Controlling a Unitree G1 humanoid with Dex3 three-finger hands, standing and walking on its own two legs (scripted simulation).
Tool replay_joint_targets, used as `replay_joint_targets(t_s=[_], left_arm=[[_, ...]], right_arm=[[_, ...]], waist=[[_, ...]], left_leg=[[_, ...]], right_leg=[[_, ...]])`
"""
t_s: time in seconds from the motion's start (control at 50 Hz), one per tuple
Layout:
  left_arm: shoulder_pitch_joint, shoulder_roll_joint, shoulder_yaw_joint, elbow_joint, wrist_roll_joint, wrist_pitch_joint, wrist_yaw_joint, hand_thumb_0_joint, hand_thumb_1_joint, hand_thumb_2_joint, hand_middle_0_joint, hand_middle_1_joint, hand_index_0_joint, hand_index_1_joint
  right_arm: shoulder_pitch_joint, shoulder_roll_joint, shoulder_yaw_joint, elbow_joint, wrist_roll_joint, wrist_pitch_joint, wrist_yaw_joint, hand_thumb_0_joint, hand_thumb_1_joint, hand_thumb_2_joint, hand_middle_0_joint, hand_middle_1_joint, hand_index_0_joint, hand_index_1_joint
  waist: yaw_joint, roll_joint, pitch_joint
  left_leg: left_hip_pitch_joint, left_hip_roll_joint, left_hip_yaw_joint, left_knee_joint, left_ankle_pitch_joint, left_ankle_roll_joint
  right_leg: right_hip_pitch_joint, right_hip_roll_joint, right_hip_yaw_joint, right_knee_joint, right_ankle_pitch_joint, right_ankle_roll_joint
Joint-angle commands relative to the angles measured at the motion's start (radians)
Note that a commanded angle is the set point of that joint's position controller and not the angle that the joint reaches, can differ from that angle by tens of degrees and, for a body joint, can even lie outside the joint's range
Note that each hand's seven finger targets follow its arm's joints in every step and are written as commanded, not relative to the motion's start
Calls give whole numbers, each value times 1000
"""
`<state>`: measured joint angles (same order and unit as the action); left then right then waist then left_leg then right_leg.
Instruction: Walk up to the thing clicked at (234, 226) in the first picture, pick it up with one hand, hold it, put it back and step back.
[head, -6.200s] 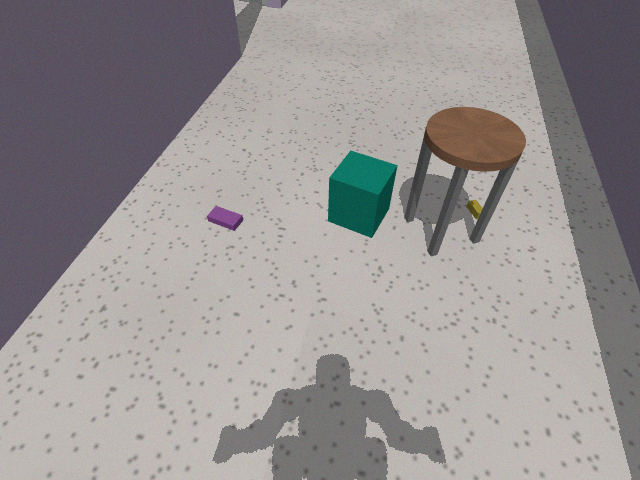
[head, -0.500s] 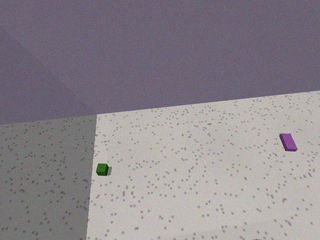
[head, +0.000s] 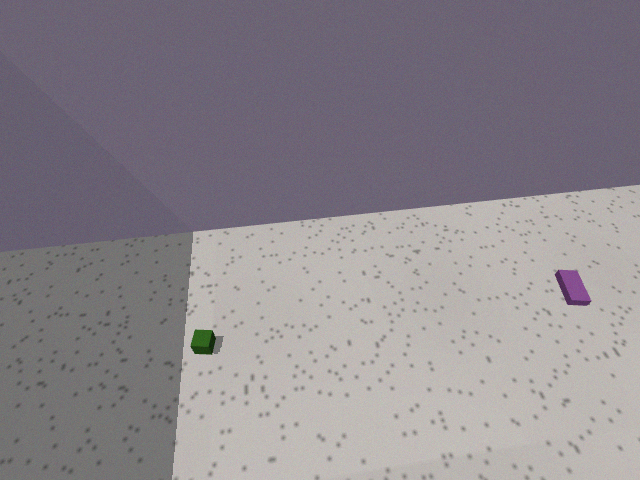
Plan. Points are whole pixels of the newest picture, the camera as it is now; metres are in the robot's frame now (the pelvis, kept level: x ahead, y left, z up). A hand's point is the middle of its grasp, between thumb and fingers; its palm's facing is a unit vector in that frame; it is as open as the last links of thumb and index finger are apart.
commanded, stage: stand
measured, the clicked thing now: (572, 287) +0.90 -0.94 -0.77
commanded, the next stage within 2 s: walk up in 0.04 s
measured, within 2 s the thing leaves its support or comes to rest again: neither
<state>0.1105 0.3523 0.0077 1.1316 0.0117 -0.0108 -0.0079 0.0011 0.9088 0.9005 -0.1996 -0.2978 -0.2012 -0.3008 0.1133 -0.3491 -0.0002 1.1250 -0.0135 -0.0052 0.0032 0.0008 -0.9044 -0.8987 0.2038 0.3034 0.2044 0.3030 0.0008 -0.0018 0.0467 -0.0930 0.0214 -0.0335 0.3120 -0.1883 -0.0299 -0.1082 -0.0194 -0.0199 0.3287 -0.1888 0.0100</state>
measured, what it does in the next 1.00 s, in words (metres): steps on the spot, turning right: right foot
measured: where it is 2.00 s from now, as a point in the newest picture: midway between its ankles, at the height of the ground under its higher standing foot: outside the picture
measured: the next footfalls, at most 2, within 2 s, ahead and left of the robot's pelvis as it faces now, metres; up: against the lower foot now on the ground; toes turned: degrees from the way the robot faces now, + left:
right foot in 0.68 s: -0.04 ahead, -0.08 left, +0.00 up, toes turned -28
left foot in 1.06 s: +0.11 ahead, +0.10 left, +0.00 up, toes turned -36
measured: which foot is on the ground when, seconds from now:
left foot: down 0.00-0.70, up 0.72-1.00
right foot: down 0.00-0.28, up 0.30-0.66, down 0.68-1.00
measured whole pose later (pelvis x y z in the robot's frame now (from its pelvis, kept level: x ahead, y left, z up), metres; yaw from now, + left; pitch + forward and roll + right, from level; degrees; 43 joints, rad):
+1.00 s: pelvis -0.03 +0.04 -0.02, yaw -35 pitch -3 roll +0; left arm 0.24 0.37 0.04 0.76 0.03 0.01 -0.02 0.00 0.90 0.90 -0.20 -0.30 -0.20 -0.30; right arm 0.27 -0.40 -0.05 0.84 -0.03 0.01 0.01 0.00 -0.90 -0.90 0.20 0.30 0.21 0.30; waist -0.01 0.02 0.13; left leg -0.39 0.04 -0.01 0.83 -0.42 0.00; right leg -0.26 0.08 0.10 0.62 -0.30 -0.04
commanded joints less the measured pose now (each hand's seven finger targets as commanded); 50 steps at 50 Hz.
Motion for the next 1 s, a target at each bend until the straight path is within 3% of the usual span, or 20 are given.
replay_joint_targets(t_s=[0.0,0.02,0.08,0.1,0.14,0.22,0.24,0.26,0.28,0.3,0.34,0.42,0.52,0.64,0.66,0.68,0.7,0.72,0.8,0.98], left_arm=[[-34,220,40,-57,-5,-16,13,0,900,900,-200,-300,-200,-300],[5,281,62,-124,-3,1,17,0,900,900,-200,-300,-200,-300],[48,328,92,-154,4,-8,21,0,900,900,-200,-300,-200,-300],[58,341,102,-172,9,-9,24,0,900,900,-200,-300,-200,-300],[58,334,104,-228,26,-8,28,0,900,900,-200,-300,-200,-300],[-34,260,84,-308,26,10,26,0,900,900,-200,-300,-200,-300],[-45,229,75,-333,11,17,25,0,900,900,-200,-300,-200,-300],[-47,176,62,-362,0,21,27,0,900,900,-200,-300,-200,-300],[13,202,68,-354,10,30,34,0,900,900,-200,-300,-200,-300],[100,238,80,-340,9,38,34,0,900,900,-200,-300,-200,-300],[137,270,92,-326,16,44,22,0,900,900,-200,-300,-200,-300],[130,258,115,-326,3,48,-19,0,900,900,-200,-300,-200,-300],[31,207,105,-408,13,30,-38,0,900,900,-200,-300,-200,-300],[182,211,115,-354,17,9,-23,0,900,900,-200,-300,-200,-300],[264,256,130,-329,18,-1,-13,0,900,900,-200,-300,-200,-300],[291,354,163,-338,25,-14,-2,0,900,900,-200,-300,-200,-300],[223,366,152,-376,17,-14,-2,0,900,900,-200,-300,-200,-300],[206,378,156,-392,12,-4,-3,0,900,900,-200,-300,-200,-300],[134,276,127,-409,-1,-7,15,0,900,900,-200,-300,-200,-300],[113,289,121,-461,10,13,7,0,900,900,-200,-300,-200,-300]], right_arm=[[-32,-217,-36,-50,4,-23,-13,0,-900,-900,200,300,200,300],[-71,-333,-110,-123,-4,-15,-7,0,-900,-900,200,300,200,300],[-76,-223,-95,-196,20,-7,-6,0,-900,-900,200,300,200,300],[-81,-209,-99,-215,23,0,-2,0,-900,-900,200,300,200,300],[-41,-200,-109,-245,20,15,2,0,-900,-900,200,300,200,300],[76,-198,-138,-257,12,14,9,0,-900,-900,200,300,200,300],[128,-221,-149,-252,-3,11,3,0,-900,-900,200,300,200,300],[152,-291,-172,-262,-23,9,-5,0,-900,-900,200,300,200,300],[111,-315,-179,-297,-28,6,-11,0,-900,-900,200,300,200,300],[34,-317,-181,-335,-28,4,-12,0,-900,-900,200,300,200,300],[-42,-336,-185,-374,-19,-2,-6,0,-900,-900,200,300,200,300],[33,-281,-163,-370,-17,-26,-14,0,-900,-900,200,300,200,300],[184,-304,-169,-370,-14,-35,-6,0,-900,-900,200,300,200,300],[130,-311,-149,-422,-1,-9,3,0,-900,-900,200,300,200,300],[115,-273,-134,-435,6,-8,4,0,-900,-900,200,300,200,300],[140,-190,-106,-457,12,-8,5,0,-900,-900,200,300,200,300],[120,-212,-106,-448,9,8,-3,0,-900,-900,200,300,200,300],[120,-267,-120,-439,4,6,-11,0,-900,-900,200,300,200,300],[171,-257,-109,-371,3,-4,-2,0,-900,-900,200,300,200,300],[179,-231,-118,-354,-7,-24,-18,0,-900,-900,200,300,200,300]], waist=[[5,10,-64],[-13,-2,-50],[17,-132,-54],[31,-209,-56],[18,-216,-67],[-75,-164,-116],[-103,-35,-128],[-115,209,-115],[-74,212,-122],[-24,165,-125],[-11,210,-57],[-16,158,20],[-81,172,-29],[0,145,-68],[51,18,-108],[60,-274,-113],[54,-226,-66],[62,-223,-46],[8,-161,8],[3,-152,-32]], left_leg=[[-8,104,-66,-53,131,40],[48,55,64,149,90,57],[-136,-6,49,284,-41,48],[-224,-59,45,411,-287,41],[-226,-32,-57,505,-420,51],[-27,-33,-28,219,-192,67],[82,30,-84,45,-119,76],[189,218,-303,-18,10,101],[135,336,-358,-17,141,141],[68,366,-334,-9,122,194],[-114,391,-331,-66,-24,267],[-15,231,-97,20,113,171],[162,270,-34,111,425,202],[-73,242,65,304,307,165],[-158,187,114,484,212,119],[-386,56,142,700,-184,54],[-505,1,81,771,-416,27],[-458,24,36,810,-468,24],[-430,46,20,716,-291,22],[-160,-20,50,407,-176,42]], right_leg=[[20,-109,86,-52,107,-32],[-146,-99,218,35,334,-60],[-53,-203,374,34,440,-156],[-21,-254,466,15,496,-220],[-81,-286,534,28,428,-278],[-225,-107,359,160,329,-155],[-328,-27,284,283,195,-98],[-510,119,209,469,-91,-41],[-511,110,209,575,-309,-23],[-459,66,200,654,-328,-17],[-364,32,162,771,-313,-8],[-446,28,150,683,-187,-9],[-411,9,39,457,-241,-9],[-47,56,-36,141,-105,-62],[85,25,45,60,-37,-93],[194,-189,420,1,70,-159],[131,-302,609,-15,20,-268],[51,-336,648,-6,1,-334],[-9,-142,335,51,116,-219],[-234,-115,351,169,202,-215]])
